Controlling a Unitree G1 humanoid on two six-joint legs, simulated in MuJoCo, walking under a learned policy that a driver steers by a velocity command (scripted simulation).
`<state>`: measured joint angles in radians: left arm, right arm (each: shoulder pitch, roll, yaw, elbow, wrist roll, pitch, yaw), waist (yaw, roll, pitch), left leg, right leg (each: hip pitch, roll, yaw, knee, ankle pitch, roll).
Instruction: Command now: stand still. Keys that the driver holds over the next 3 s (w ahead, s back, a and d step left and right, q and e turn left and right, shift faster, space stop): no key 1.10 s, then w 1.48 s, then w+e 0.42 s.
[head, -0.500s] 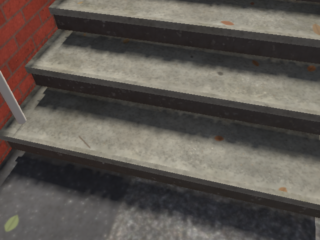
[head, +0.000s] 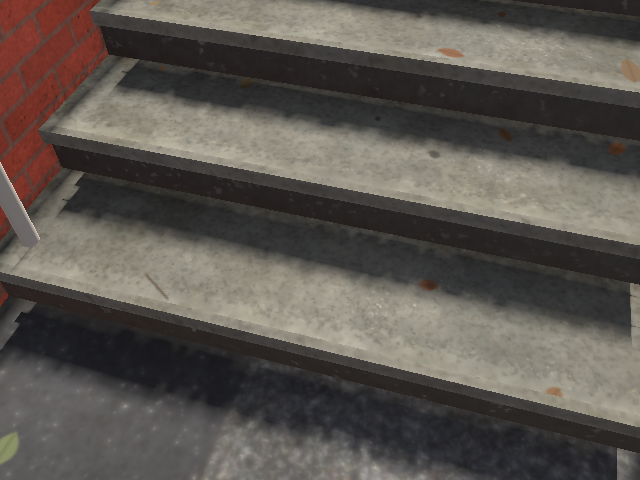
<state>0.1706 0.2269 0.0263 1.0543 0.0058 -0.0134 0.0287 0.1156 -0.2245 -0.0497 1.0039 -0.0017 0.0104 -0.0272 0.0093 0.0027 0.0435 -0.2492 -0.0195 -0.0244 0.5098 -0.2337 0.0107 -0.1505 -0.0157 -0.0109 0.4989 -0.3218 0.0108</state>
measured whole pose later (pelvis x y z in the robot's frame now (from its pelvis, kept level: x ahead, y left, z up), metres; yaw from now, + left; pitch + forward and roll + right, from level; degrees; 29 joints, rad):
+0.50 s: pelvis +0.00 +0.00 +0.00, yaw +0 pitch -1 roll +0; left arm 0.25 0.20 0.01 1.09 0.01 -0.02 0.04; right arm 0.13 -0.22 -0.04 1.10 0.00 0.01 -0.03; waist 0.00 0.00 0.04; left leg -0.25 -0.01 -0.03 0.50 -0.22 0.01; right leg -0.16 -0.01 -0.02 0.49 -0.31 0.01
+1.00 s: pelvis +0.00 -0.01 +0.00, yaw +0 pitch -1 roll +0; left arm 0.31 0.18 0.00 1.09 0.00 -0.02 0.04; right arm 0.17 -0.20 -0.02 1.12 0.00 0.01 -0.04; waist 0.00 0.00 0.03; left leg -0.26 -0.01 -0.03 0.50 -0.22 0.00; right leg -0.16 -0.01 -0.02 0.49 -0.31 0.00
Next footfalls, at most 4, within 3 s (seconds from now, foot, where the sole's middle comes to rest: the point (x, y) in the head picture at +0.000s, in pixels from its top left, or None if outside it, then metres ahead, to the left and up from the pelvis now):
1.82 right None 0.45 -0.11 -0.77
2.52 left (232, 275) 0.92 0.24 -0.63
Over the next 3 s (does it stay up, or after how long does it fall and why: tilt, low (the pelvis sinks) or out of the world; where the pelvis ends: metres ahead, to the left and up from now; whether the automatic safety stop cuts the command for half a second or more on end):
stays up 0.96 0.15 0.15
